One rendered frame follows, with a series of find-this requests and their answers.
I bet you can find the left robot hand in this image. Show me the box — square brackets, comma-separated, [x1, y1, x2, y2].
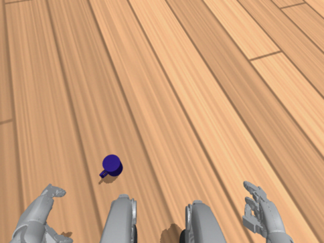
[16, 184, 73, 243]

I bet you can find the left robot arm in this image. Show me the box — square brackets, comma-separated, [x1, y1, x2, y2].
[9, 221, 46, 243]

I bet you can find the right robot hand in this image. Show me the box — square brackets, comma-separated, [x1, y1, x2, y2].
[242, 181, 286, 238]

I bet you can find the right robot arm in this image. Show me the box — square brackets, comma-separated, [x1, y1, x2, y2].
[266, 232, 294, 243]

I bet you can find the mug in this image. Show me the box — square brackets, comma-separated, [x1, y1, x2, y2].
[99, 154, 123, 178]

